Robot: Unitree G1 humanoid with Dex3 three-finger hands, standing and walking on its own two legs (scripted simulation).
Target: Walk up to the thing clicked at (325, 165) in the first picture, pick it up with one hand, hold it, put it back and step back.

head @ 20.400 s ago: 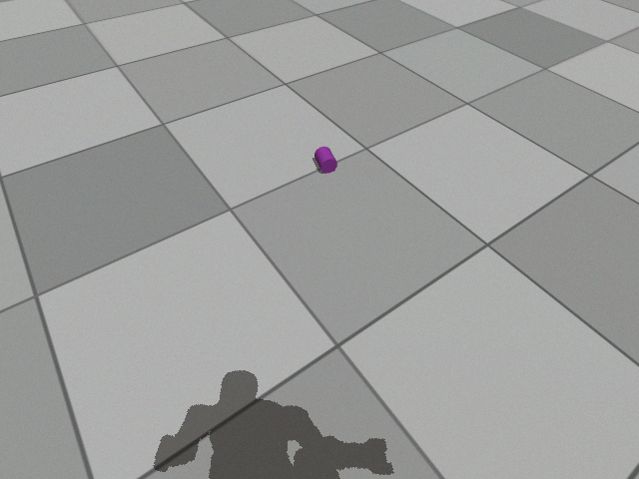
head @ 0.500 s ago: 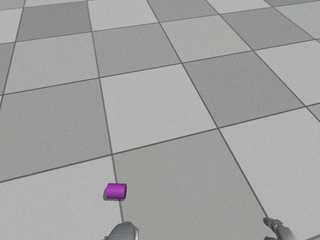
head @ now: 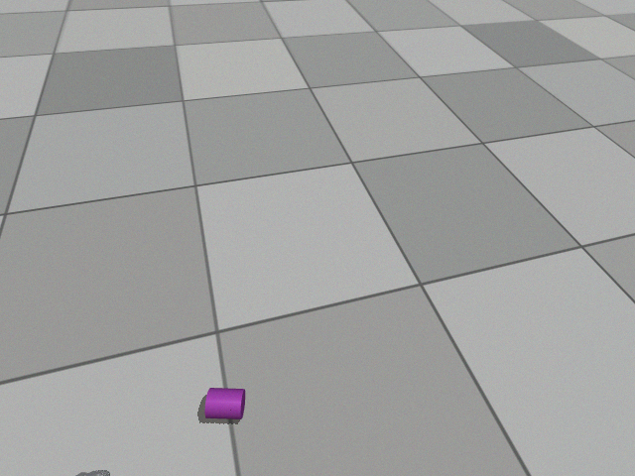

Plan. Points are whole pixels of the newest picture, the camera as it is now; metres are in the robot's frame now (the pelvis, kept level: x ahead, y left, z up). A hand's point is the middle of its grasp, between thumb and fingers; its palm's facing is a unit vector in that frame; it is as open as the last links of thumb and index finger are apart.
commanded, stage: walk up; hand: left
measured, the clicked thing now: (225, 403) +0.46 +0.23 -0.73
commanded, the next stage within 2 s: none
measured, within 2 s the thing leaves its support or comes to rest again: neither
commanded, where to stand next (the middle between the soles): +0.06 -0.01 m, yaw +1 degrees
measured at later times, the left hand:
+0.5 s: hand out of the picture +0.08 +0.25 -0.15, palm faces +0.04 -0.94 -0.35, open 7.4 cm
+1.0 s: hand out of the picture +0.09 +0.25 -0.15, palm faces +0.07 -0.93 -0.36, open 7.4 cm
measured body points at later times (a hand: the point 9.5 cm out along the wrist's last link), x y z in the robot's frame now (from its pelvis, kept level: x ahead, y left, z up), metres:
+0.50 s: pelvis +0.02 -0.01 +0.01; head +0.02 -0.01 +0.45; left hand +0.08 +0.30 -0.13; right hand +0.12 -0.30 -0.13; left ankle +0.05 +0.13 -0.74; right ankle -0.01 -0.15 -0.74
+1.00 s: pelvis +0.01 -0.01 +0.00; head +0.05 -0.01 +0.45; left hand +0.09 +0.30 -0.13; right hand +0.11 -0.31 -0.13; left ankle +0.05 +0.13 -0.74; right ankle -0.01 -0.15 -0.74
